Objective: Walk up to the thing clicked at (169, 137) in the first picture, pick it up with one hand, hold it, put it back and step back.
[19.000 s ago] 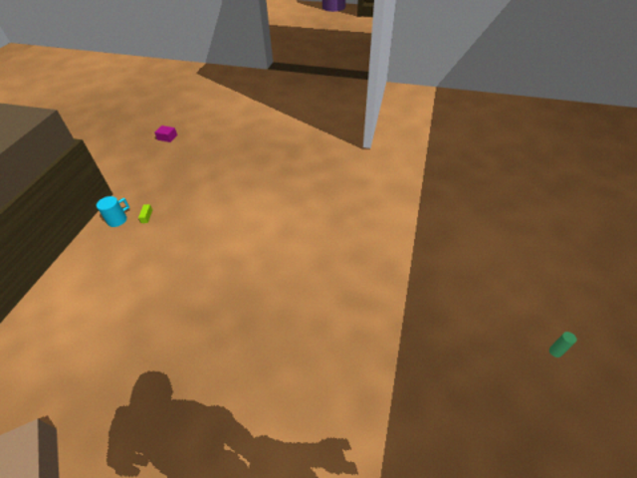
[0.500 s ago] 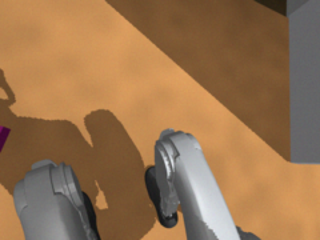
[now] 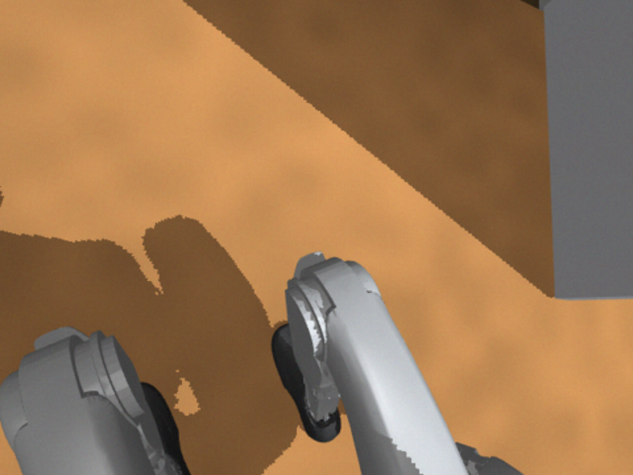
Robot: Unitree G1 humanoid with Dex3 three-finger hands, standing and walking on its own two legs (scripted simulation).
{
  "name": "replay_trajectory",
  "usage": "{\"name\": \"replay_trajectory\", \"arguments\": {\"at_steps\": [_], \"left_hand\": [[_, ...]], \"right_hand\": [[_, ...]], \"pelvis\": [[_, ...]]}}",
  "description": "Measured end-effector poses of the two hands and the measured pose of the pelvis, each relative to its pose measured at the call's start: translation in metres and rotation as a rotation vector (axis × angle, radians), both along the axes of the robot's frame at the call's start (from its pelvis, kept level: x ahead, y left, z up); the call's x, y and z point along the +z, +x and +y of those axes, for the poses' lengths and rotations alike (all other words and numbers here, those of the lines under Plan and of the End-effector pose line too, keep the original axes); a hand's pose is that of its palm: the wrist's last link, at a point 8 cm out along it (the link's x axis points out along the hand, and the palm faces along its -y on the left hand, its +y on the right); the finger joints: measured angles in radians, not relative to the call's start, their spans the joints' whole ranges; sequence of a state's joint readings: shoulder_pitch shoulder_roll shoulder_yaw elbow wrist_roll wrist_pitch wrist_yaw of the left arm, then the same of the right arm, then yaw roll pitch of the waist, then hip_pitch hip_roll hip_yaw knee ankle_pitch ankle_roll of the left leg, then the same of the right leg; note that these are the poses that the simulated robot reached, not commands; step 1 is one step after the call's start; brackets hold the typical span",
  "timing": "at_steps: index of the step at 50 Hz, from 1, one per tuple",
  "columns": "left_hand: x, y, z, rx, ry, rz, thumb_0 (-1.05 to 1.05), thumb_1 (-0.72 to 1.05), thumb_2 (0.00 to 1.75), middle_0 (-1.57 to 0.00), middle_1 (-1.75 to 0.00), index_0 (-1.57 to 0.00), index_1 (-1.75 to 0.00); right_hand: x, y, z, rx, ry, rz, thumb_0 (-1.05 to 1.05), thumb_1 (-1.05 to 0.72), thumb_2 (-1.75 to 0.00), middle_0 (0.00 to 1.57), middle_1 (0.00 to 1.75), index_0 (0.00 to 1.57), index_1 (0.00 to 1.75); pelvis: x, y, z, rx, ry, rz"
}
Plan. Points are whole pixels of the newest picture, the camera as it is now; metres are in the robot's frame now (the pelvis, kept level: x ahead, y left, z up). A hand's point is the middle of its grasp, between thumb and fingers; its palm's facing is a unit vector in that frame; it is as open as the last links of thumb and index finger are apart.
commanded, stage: approach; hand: left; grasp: from above
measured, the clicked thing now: out of the picture +0.41 +0.38 -0.30
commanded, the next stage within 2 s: close in in 0.26 s
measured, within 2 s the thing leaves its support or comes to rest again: neither
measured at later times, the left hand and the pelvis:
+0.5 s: hand out of the picture +0.44 +0.35 -0.20, palm faces -0.02 -0.41 -0.91, open 13.9 cm; pelvis +0.00 +0.00 +0.00, yaw +1 degrees
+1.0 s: hand out of the picture +0.41 +0.37 -0.23, palm faces -0.06 -0.45 -0.89, open 13.7 cm; pelvis +0.00 +0.01 -0.01, yaw -1 degrees
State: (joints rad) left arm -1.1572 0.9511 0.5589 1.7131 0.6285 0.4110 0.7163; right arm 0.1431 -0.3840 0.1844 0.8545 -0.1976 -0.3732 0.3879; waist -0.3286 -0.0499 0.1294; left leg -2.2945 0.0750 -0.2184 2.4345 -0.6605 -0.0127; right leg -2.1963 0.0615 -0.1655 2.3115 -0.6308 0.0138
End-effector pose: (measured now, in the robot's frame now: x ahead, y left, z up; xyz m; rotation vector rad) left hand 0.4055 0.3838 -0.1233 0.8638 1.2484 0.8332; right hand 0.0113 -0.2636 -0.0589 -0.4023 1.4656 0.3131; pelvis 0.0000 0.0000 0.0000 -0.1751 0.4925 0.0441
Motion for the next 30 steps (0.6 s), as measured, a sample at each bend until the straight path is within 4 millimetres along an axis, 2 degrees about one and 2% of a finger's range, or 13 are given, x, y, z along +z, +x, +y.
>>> {"name": "replay_trajectory", "arguments": {"at_steps": [4, 7, 10, 13, 16, 19, 26, 30], "left_hand": [[0.009, -0.012, 0.024, -0.04, 0.041, 0.044, 0.0, -0.48, 0.97, -0.16, -0.93, -0.13, -0.96], [0.011, -0.019, 0.03, -0.107, 0.064, 0.102, 0.0, -0.45, 0.95, -0.16, -0.93, -0.14, -0.95], [0.006, -0.021, 0.022, -0.163, 0.056, 0.126, 0.0, -0.44, 0.94, -0.16, -0.94, -0.14, -0.96], [-0.007, -0.018, 0.003, -0.183, 0.014, 0.107, 0.0, -0.44, 0.95, -0.15, -0.96, -0.13, -0.97], [-0.02, -0.011, -0.018, -0.173, -0.033, 0.075, 0.0, -0.46, 0.97, -0.13, -0.97, -0.12, -0.98], [-0.026, 0.0, -0.03, -0.15, -0.048, 0.044, 0.0, -0.49, 0.98, -0.13, -0.97, -0.11, -0.99], [-0.017, 0.031, -0.027, -0.147, 0.052, 0.002, 0.0, -0.51, 1.0, -0.14, -0.97, -0.12, -0.99], [-0.016, 0.031, -0.018, -0.086, 0.045, 0.002, 0.0, -0.5, 1.0, -0.16, -0.96, -0.13, -0.98]], "right_hand": [[-0.005, -0.001, 0.003, -0.012, 0.0, 0.006, 0.0, -0.91, -0.89, 0.19, 0.29, 0.2, 0.3], [-0.01, 0.002, 0.007, -0.017, 0.014, 0.002, 0.0, -0.91, -0.89, 0.19, 0.29, 0.2, 0.3], [-0.012, 0.008, 0.012, -0.014, 0.026, -0.018, 0.0, -0.91, -0.89, 0.19, 0.29, 0.2, 0.3], [-0.011, 0.016, 0.014, -0.002, 0.029, -0.048, 0.0, -0.9, -0.89, 0.19, 0.29, 0.2, 0.3], [-0.006, 0.021, 0.013, 0.017, 0.021, -0.07, 0.0, -0.9, -0.89, 0.2, 0.29, 0.2, 0.3], [-0.001, 0.023, 0.008, 0.041, 0.006, -0.069, 0.0, -0.9, -0.89, 0.2, 0.29, 0.2, 0.3], [0.006, 0.017, -0.003, 0.083, -0.015, -0.027, 0.0, -0.91, -0.89, 0.19, 0.29, 0.2, 0.3], [0.008, 0.007, -0.003, 0.06, -0.015, -0.001, 0.0, -0.91, -0.9, 0.19, 0.29, 0.2, 0.3]], "pelvis": [[-0.002, 0.0, 0.003, 0.008, -0.003, 0.004], [-0.003, 0.0, 0.004, 0.016, 0.0, 0.006], [-0.003, 0.001, 0.004, 0.023, 0.004, 0.004], [-0.002, 0.002, 0.003, 0.024, 0.003, 0.001], [-0.001, 0.003, 0.0, 0.021, 0.001, -0.002], [-0.001, 0.003, -0.002, 0.019, -0.001, -0.006], [-0.001, 0.001, 0.0, 0.012, -0.01, -0.02], [-0.002, 0.001, 0.002, 0.001, -0.016, -0.019]]}}
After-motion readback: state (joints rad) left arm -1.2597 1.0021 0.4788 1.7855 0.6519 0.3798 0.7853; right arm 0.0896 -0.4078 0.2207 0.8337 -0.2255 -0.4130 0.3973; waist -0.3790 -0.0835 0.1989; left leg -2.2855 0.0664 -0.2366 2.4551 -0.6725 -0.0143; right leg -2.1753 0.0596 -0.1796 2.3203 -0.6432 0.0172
